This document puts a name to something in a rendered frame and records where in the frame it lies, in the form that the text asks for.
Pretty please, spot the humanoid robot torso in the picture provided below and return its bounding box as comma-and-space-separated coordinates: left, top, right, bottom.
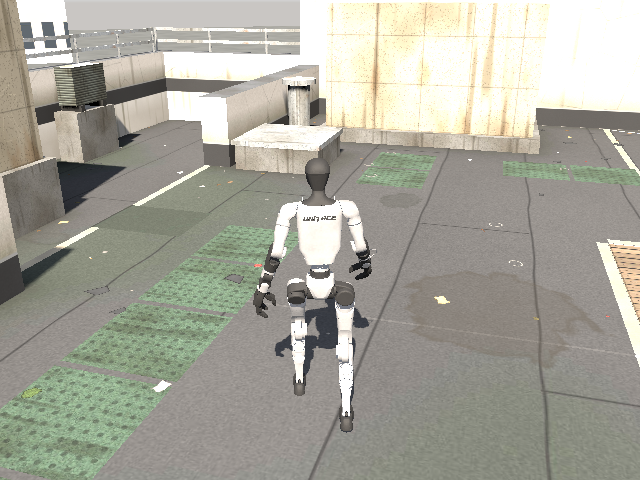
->
295, 196, 342, 300

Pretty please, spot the robot right hand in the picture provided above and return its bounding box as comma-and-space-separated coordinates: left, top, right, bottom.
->
349, 262, 372, 280

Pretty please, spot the left robot upper arm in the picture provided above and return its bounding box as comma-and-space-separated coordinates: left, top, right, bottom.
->
270, 202, 298, 259

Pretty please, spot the left robot forearm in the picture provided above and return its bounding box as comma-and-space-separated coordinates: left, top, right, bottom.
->
257, 243, 280, 293

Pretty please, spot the robot right thigh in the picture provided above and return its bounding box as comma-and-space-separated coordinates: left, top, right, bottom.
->
334, 280, 355, 362

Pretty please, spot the robot left hand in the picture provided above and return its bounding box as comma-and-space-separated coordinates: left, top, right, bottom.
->
253, 289, 276, 318

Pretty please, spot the right robot upper arm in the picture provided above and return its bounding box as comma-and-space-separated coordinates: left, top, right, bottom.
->
339, 200, 367, 253

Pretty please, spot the right robot forearm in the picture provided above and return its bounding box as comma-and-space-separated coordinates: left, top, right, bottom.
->
356, 237, 371, 268

